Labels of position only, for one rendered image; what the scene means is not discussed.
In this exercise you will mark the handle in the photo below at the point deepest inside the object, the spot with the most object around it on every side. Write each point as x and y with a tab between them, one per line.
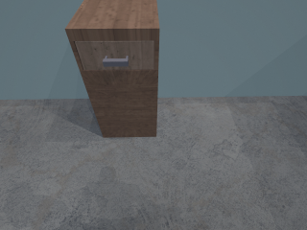
116	62

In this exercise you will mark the drawer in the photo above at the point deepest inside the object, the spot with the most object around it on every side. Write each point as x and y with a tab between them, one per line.
140	53

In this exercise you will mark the cabinet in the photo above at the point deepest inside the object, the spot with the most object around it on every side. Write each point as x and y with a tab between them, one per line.
124	100

